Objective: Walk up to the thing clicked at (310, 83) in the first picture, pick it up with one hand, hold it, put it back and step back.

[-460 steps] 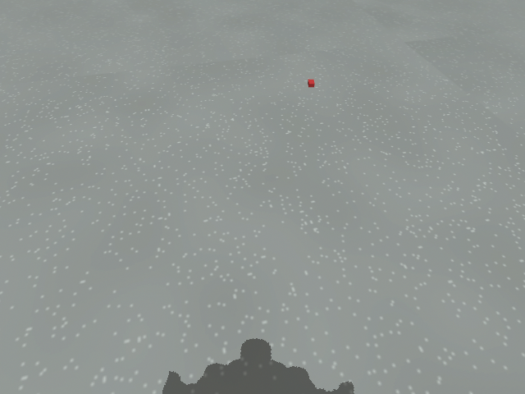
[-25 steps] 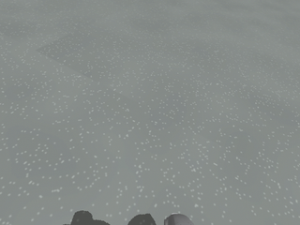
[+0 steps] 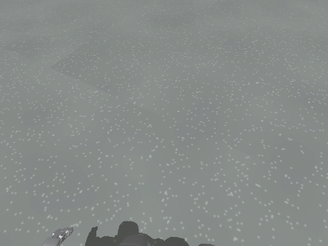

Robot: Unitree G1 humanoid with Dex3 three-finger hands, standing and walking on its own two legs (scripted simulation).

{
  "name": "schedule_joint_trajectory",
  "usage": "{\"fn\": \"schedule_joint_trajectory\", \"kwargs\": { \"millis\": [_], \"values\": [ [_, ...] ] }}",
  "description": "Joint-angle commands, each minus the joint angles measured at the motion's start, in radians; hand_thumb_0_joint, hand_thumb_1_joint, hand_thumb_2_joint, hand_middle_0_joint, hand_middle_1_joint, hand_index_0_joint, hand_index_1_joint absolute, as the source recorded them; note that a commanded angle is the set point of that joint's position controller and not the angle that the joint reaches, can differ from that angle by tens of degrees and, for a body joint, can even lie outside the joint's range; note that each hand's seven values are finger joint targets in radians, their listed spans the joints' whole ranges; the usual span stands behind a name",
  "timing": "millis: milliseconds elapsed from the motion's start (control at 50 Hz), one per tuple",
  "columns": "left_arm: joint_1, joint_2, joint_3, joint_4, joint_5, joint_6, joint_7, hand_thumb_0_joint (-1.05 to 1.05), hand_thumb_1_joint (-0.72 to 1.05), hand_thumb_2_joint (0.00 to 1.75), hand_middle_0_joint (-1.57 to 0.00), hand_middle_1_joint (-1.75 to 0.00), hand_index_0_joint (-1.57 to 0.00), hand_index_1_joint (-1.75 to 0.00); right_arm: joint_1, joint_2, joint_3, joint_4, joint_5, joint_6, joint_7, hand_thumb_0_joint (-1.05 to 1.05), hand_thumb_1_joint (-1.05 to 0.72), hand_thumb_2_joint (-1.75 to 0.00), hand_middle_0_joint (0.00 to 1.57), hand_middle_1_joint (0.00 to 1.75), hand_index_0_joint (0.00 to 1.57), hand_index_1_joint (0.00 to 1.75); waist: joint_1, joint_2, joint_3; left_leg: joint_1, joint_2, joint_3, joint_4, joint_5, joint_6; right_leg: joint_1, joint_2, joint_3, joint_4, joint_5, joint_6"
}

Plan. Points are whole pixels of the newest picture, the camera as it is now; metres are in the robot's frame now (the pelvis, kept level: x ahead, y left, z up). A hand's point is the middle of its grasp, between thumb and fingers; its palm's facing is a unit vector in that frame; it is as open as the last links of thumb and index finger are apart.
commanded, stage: walk up
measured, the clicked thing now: out of the picture +0.54 +1.38 -0.75
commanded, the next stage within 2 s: stand in 1.04 s
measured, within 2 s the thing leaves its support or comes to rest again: neither
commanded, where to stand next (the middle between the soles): +0.07 +0.02 m, yaw +1 degrees
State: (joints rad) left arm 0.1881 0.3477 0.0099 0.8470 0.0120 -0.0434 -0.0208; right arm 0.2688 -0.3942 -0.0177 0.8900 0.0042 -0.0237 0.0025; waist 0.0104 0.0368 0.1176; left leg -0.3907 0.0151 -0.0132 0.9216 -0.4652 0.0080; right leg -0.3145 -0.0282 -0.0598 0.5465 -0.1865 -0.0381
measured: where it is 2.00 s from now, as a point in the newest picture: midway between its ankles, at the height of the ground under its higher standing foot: outside the picture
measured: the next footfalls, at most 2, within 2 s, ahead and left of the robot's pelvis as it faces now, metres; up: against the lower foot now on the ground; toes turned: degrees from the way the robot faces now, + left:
left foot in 0.12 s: +0.11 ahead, +0.13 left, +0.00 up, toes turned +3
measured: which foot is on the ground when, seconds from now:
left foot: up 0.00-0.10, down 0.12-1.00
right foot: down 0.00-1.00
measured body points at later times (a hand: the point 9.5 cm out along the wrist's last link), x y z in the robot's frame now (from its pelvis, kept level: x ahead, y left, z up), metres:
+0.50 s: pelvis +0.02 +0.01 +0.00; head +0.03 +0.02 +0.45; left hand +0.04 +0.32 -0.13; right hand +0.13 -0.29 -0.12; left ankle +0.07 +0.13 -0.73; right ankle +0.07 -0.10 -0.73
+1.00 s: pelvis +0.04 +0.01 +0.02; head +0.05 +0.02 +0.47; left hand +0.12 +0.31 -0.12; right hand +0.13 -0.29 -0.11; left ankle +0.07 +0.13 -0.73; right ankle +0.07 -0.10 -0.73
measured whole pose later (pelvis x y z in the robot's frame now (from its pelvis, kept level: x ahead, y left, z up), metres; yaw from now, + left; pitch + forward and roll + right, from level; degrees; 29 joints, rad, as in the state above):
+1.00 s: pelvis +0.04 +0.01 +0.02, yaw +2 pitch -2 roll +0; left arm 0.06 0.34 0.01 1.14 0.00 0.00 -0.02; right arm 0.07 -0.35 0.01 1.16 0.00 -0.01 0.00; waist 0.00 -0.01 0.05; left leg -0.17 0.01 0.01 0.34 -0.13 0.00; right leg -0.15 -0.02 -0.06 0.32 -0.13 0.00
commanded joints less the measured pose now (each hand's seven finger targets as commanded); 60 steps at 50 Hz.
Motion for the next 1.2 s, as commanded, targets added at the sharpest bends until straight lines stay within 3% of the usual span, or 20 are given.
{"fn": "schedule_joint_trajectory", "kwargs": {
  "millis": [0,60,80,100,120,140,160,180,200,280,360,400,500,600,760,940,1000,1040,1100,1180],
  "values": [
    [-0.001,0.256,0.082,-0.042,0.008,-0.001,0.028,0.0,0.9,0.9,-0.2,-0.3,-0.2,-0.3,0.084,-0.16,-0.049,0.004,-0.005,-0.02,-0.015,0.0,-0.9,-0.9,0.2,0.3,0.2,0.3,0.004,-0.221,-0.154,0.033,0.023,0.025,-0.191,0.082,-0.018,0.098,-0.219,0.155,-0.135,0.239,-0.175],
    [-0.061,0.268,0.076,-0.04,-0.01,0.022,0.021,0.0,0.9,0.9,-0.2,-0.3,-0.2,-0.3,0.096,-0.164,-0.059,0.04,-0.013,-0.025,-0.023,0.0,-0.9,-0.9,0.2,0.3,0.2,0.3,-0.032,-0.178,-0.163,0.215,-0.004,0.059,-0.352,0.29,-0.008,-0.029,-0.22,0.145,-0.033,0.187,-0.136],
    [-0.063,0.244,0.069,-0.037,-0.016,0.029,0.021,0.0,0.9,0.9,-0.2,-0.3,-0.2,-0.3,0.075,-0.177,-0.064,0.041,-0.021,-0.028,-0.026,0.0,-0.9,-0.9,0.2,0.3,0.2,0.3,-0.034,-0.131,-0.148,0.224,0.002,0.038,-0.398,0.344,0.005,-0.057,-0.203,0.139,-0.013,0.122,-0.103],
    [-0.06,0.225,0.059,-0.031,-0.019,0.036,0.02,0.0,0.9,0.9,-0.2,-0.3,-0.2,-0.3,0.042,-0.209,-0.071,0.035,-0.027,-0.028,-0.027,0.0,-0.9,-0.9,0.2,0.3,0.2,0.3,-0.026,-0.072,-0.13,0.227,0.056,-0.044,-0.429,0.348,0.024,-0.112,-0.175,0.132,-0.007,0.022,-0.069],
    [-0.048,0.204,0.052,-0.021,-0.024,0.041,0.018,0.0,0.9,0.9,-0.2,-0.3,-0.2,-0.3,-0.026,-0.254,-0.077,0.016,-0.031,-0.03,-0.025,0.0,-0.9,-0.9,0.2,0.3,0.2,0.3,0.005,0.027,-0.102,0.16,0.157,-0.201,-0.497,0.276,0.064,-0.13,-0.102,0.101,0.011,-0.144,-0.027],
    [-0.033,0.217,0.056,0.006,-0.03,0.051,0.018,0.0,0.9,0.9,-0.2,-0.3,-0.2,-0.3,-0.091,-0.289,-0.076,-0.001,-0.022,-0.03,-0.022,0.0,-0.9,-0.9,0.2,0.3,0.2,0.3,0.02,0.095,-0.086,-0.022,0.259,-0.339,-0.604,0.06,0.141,-0.005,-0.024,0.065,0.09,-0.301,-0.003],
    [-0.028,0.239,0.07,0.042,-0.023,0.058,0.019,0.0,0.9,0.9,-0.2,-0.3,-0.2,-0.3,-0.141,-0.298,-0.075,0.004,-0.02,-0.024,-0.018,0.0,-0.9,-0.9,0.2,0.3,0.2,0.3,0.022,0.131,-0.045,-0.18,0.288,-0.361,-0.658,-0.104,0.18,0.126,-0.017,0.065,0.2,-0.303,-0.003],
    [-0.012,0.241,0.072,0.055,-0.021,0.059,0.015,0.0,0.9,0.9,-0.2,-0.3,-0.2,-0.3,-0.164,-0.278,-0.066,0.002,-0.027,-0.021,-0.017,0.0,-0.9,-0.9,0.2,0.3,0.2,0.3,0.034,0.116,-0.026,-0.2,0.263,-0.332,-0.667,-0.159,0.17,0.138,-0.017,0.079,0.194,-0.295,-0.004],
    [-0.014,0.224,0.071,0.071,-0.02,0.057,0.009,0.0,0.9,0.9,-0.2,-0.3,-0.2,-0.3,-0.168,-0.255,-0.057,0.005,-0.028,-0.021,-0.017,0.0,-0.9,-0.9,0.2,0.3,0.2,0.3,0.033,0.118,-0.034,-0.163,0.221,-0.278,-0.654,-0.14,0.136,0.126,-0.013,0.072,0.137,-0.27,-0.008],
    [-0.016,0.219,0.061,0.122,-0.013,0.041,0.011,0.0,0.9,0.9,-0.2,-0.3,-0.2,-0.3,-0.174,-0.212,-0.038,0.035,-0.014,-0.019,-0.009,0.0,-0.9,-0.9,0.2,0.3,0.2,0.3,0.027,0.121,-0.144,-0.006,0.149,-0.188,-0.551,0.039,0.062,0.159,-0.028,0.086,-0.047,-0.1,-0.006],
    [-0.088,0.239,0.05,0.137,-0.002,0.03,0.009,0.0,0.9,0.9,-0.2,-0.3,-0.2,-0.3,-0.175,-0.197,-0.031,0.059,-0.01,-0.005,-0.004,0.0,-0.9,-0.9,0.2,0.3,0.2,0.3,-0.005,0.031,-0.11,0.056,0.11,-0.154,-0.542,-0.031,0.034,0.061,-0.1,0.182,-0.187,-0.272,-0.014],
    [-0.12,0.242,0.046,0.147,-0.004,0.023,0.008,0.0,0.9,0.9,-0.2,-0.3,-0.2,-0.3,-0.176,-0.195,-0.031,0.082,-0.01,-0.005,-0.003,0.0,-0.9,-0.9,0.2,0.3,0.2,0.3,-0.019,-0.018,-0.086,0.125,0.097,-0.132,-0.528,0.041,0.031,-0.01,-0.113,0.198,-0.242,-0.305,-0.014],
    [-0.109,0.219,0.034,0.196,-0.012,0.007,0.009,0.0,0.9,0.9,-0.2,-0.3,-0.2,-0.3,-0.195,-0.186,-0.015,0.124,0.001,-0.02,-0.002,0.0,-0.9,-0.9,0.2,0.3,0.2,0.3,-0.012,-0.053,-0.141,0.211,0.113,-0.12,-0.542,0.273,0.03,0.069,-0.122,0.168,-0.254,-0.05,-0.001],
    [-0.124,0.219,0.035,0.223,-0.016,0.009,0.012,0.0,0.9,0.9,-0.2,-0.3,-0.2,-0.3,-0.21,-0.184,-0.016,0.158,0.004,-0.017,-0.006,0.0,-0.9,-0.9,0.2,0.3,0.2,0.3,-0.015,-0.078,-0.164,0.242,0.114,-0.102,-0.57,0.361,0.02,0.125,-0.127,0.145,-0.27,0.03,0.011],
    [-0.112,0.205,0.039,0.246,-0.015,0.017,0.014,0.0,0.9,0.9,-0.2,-0.3,-0.2,-0.3,-0.256,-0.171,-0.011,0.188,-0.002,-0.019,-0.007,0.0,-0.9,-0.9,0.2,0.3,0.2,0.3,0.008,-0.042,-0.177,0.239,0.127,-0.102,-0.621,0.402,0.013,0.19,-0.121,0.119,-0.271,0.073,0.021],
    [-0.147,0.201,0.043,0.249,-0.01,0.024,0.014,0.0,0.9,0.9,-0.2,-0.3,-0.2,-0.3,-0.261,-0.171,-0.013,0.206,-0.009,-0.018,-0.007,0.0,-0.9,-0.9,0.2,0.3,0.2,0.3,-0.001,-0.011,-0.136,0.18,0.125,-0.116,-0.678,0.294,0.009,0.212,-0.115,0.115,-0.286,0.014,0.024],
    [-0.139,0.2,0.046,0.246,-0.008,0.021,0.014,0.0,0.9,0.9,-0.2,-0.3,-0.2,-0.3,-0.258,-0.168,-0.012,0.204,-0.008,-0.019,-0.007,0.0,-0.9,-0.9,0.2,0.3,0.2,0.3,0.0,-0.021,-0.163,0.202,0.126,-0.109,-0.662,0.33,0.011,0.225,-0.115,0.118,-0.295,0.035,0.023],
    [-0.157,0.207,0.035,0.245,0.003,0.01,0.017,0.0,0.9,0.9,-0.2,-0.3,-0.2,-0.3,-0.259,-0.155,-0.014,0.209,-0.016,-0.01,-0.003,0.0,-0.9,-0.9,0.2,0.3,0.2,0.3,-0.008,-0.023,-0.168,0.21,0.108,-0.092,-0.661,0.25,0.002,0.201,-0.122,0.134,-0.306,-0.067,0.027],
    [-0.166,0.208,0.034,0.243,-0.001,0.008,0.019,0.0,0.9,0.9,-0.2,-0.3,-0.2,-0.3,-0.246,-0.166,-0.017,0.212,-0.017,-0.012,-0.002,0.0,-0.9,-0.9,0.2,0.3,0.2,0.3,-0.011,0.002,-0.179,0.206,0.119,-0.101,-0.674,0.293,0.005,0.231,-0.12,0.122,-0.283,0.011,0.026],
    [-0.15,0.206,0.029,0.25,-0.002,0.009,0.019,0.0,0.9,0.9,-0.2,-0.3,-0.2,-0.3,-0.246,-0.165,-0.018,0.214,-0.018,-0.011,-0.004,0.0,-0.9,-0.9,0.2,0.3,0.2,0.3,-0.008,-0.017,-0.134,0.205,0.118,-0.102,-0.68,0.269,0.003,0.185,-0.113,0.117,-0.281,-0.02,0.025]
  ]
}}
